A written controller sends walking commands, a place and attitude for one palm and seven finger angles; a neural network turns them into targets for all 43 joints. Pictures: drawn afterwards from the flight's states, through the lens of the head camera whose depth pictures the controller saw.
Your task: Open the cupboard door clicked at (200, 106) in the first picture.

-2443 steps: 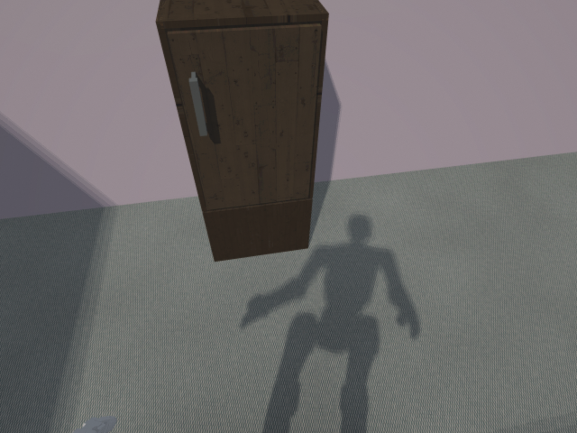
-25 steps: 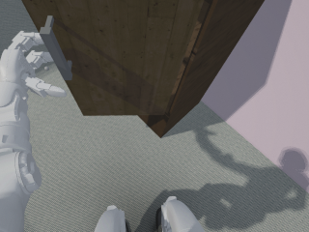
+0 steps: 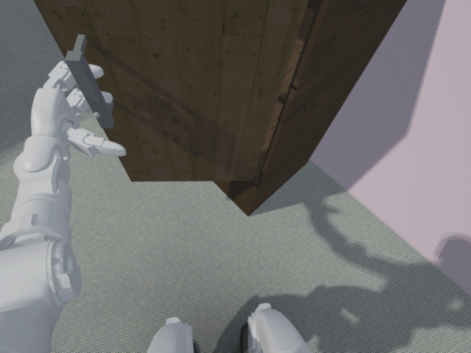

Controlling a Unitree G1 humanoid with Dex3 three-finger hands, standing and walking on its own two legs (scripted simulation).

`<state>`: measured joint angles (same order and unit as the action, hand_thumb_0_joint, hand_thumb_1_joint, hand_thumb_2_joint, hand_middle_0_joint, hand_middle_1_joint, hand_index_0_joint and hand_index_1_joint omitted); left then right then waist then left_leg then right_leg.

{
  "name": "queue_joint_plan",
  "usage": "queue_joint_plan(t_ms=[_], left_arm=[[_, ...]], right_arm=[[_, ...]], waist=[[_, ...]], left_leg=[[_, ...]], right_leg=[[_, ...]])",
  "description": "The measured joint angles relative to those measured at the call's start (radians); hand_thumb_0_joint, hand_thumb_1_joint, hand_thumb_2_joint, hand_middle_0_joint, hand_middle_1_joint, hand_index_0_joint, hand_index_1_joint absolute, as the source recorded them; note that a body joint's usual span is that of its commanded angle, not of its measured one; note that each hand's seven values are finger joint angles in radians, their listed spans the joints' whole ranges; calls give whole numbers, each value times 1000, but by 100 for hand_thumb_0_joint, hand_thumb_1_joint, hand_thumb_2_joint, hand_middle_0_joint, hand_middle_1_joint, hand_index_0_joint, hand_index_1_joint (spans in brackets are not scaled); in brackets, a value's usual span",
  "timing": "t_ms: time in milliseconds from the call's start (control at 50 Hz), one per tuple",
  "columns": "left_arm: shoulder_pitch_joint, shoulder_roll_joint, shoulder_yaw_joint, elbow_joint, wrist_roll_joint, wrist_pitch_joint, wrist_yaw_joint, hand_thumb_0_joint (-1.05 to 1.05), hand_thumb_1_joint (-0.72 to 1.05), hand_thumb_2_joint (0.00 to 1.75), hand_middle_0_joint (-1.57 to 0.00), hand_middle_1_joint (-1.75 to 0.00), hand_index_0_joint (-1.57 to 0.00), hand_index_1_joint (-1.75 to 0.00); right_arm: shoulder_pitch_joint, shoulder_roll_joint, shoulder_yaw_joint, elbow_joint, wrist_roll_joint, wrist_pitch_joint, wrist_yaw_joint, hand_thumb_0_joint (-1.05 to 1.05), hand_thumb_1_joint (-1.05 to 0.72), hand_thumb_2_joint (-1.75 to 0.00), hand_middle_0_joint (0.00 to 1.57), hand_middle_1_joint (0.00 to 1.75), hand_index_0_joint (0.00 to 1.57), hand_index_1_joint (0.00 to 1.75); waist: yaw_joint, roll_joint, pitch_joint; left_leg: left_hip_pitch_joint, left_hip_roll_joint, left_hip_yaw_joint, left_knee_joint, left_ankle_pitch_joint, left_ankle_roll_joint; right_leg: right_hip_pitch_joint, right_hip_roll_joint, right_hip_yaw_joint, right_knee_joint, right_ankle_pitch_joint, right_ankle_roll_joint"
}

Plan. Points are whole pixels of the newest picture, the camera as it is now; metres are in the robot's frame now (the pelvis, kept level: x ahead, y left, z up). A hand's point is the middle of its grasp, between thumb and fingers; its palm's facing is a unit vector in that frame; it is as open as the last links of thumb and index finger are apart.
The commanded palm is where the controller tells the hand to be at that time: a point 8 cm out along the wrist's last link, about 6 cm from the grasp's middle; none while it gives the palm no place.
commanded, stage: slide the fingers in behind the handle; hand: left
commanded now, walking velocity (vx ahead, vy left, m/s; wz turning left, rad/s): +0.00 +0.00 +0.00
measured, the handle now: (95, 85) +0.56 +0.20 +0.07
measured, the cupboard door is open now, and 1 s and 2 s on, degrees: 49 50 74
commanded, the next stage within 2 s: close the thumb around the handle in 0.48 s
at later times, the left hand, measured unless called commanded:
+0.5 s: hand (99, 115) +0.49 +0.18 +0.07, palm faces -0.03 -1.00 -0.04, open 14.0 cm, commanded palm +0.47 +0.23 +0.07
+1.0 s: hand (99, 115) +0.49 +0.19 +0.07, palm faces -0.04 -1.00 -0.02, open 9.1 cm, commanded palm +0.47 +0.23 +0.07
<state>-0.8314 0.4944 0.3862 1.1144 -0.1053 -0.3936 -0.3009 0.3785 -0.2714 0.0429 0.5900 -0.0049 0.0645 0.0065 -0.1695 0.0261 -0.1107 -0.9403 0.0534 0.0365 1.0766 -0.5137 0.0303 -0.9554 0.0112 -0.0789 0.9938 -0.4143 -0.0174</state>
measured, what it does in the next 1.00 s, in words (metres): stands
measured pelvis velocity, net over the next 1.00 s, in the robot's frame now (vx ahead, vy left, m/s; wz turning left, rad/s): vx -0.01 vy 0.00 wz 0.00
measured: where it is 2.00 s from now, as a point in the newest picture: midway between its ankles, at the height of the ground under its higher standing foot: outside the picture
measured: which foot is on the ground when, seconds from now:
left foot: down 0.00-1.00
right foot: down 0.00-1.00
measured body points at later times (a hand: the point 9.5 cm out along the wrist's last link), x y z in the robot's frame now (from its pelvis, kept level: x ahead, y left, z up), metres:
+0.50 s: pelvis -0.01 +0.00 +0.00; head +0.12 +0.01 +0.43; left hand +0.49 +0.24 +0.08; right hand +0.01 -0.27 -0.11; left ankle -0.01 +0.10 -0.66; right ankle +0.03 -0.11 -0.66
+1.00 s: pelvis -0.01 +0.00 +0.00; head +0.12 +0.02 +0.43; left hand +0.49 +0.24 +0.07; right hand +0.01 -0.26 -0.11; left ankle -0.01 +0.10 -0.66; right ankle +0.03 -0.11 -0.66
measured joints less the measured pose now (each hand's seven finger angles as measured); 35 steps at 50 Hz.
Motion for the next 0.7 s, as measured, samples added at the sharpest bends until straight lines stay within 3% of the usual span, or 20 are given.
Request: queue_joint_plan(t_ms=[240,440,700], left_arm=[[-21,-15,-34,18,-4,-21,11,-1,-50,30,-28,-119,-30,-120],[-29,-5,-4,30,5,-16,16,-1,-50,30,-30,-120,-30,-120],[-14,-11,-15,17,-9,-16,3,-1,-45,32,-29,-119,-30,-120]], right_arm=[[0,-1,-1,25,0,-16,-1,1,-90,-90,20,30,20,30],[1,-4,0,16,0,-21,-4,1,-90,-90,20,30,20,30],[8,-3,0,15,2,-19,-4,1,-90,-90,20,30,20,30]], waist=[[7,1,2],[-1,2,4],[3,0,-1]], left_leg=[[-9,-5,-8,6,5,-3],[-17,-3,0,11,6,-1],[-2,-4,0,1,8,1]], right_leg=[[-6,-5,-7,9,0,-4],[-19,-3,1,18,2,-3],[-3,-3,2,4,6,0]])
